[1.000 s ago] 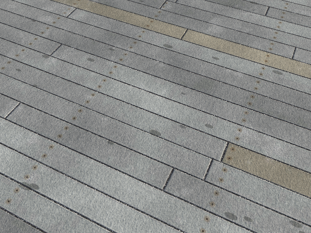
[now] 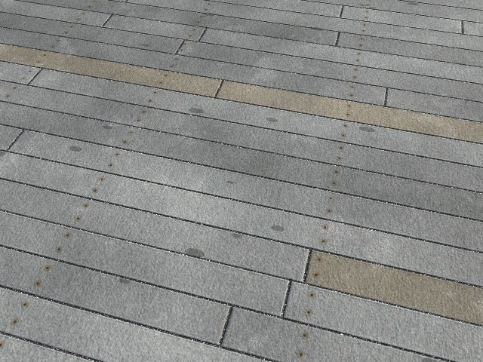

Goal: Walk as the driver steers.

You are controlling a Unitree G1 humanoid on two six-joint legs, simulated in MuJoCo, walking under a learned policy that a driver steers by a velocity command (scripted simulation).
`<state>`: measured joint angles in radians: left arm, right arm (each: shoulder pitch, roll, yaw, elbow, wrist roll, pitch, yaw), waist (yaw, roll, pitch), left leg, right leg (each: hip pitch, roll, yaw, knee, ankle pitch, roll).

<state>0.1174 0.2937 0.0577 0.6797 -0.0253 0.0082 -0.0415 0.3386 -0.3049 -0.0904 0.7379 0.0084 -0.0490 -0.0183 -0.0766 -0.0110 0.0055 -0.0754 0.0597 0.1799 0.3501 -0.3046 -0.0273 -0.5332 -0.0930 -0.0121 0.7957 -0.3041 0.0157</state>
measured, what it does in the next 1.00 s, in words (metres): walks ahead: right foot, then left foot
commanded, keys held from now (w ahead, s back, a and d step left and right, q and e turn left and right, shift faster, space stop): no key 1.00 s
